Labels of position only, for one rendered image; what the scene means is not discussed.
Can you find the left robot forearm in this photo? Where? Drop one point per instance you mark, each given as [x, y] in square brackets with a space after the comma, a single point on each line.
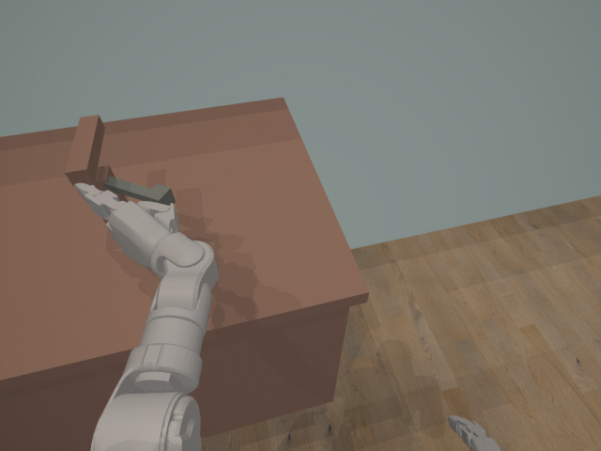
[168, 357]

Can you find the right robot hand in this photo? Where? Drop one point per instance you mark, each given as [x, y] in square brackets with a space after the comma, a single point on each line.
[473, 434]

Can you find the robot left upper arm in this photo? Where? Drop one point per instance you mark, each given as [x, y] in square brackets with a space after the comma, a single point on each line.
[150, 422]

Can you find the left robot hand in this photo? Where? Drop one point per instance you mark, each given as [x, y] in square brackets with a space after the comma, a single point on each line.
[137, 228]

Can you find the counter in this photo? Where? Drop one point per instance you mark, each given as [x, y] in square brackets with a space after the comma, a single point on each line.
[73, 306]

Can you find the tap lever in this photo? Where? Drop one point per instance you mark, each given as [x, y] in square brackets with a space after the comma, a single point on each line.
[160, 194]

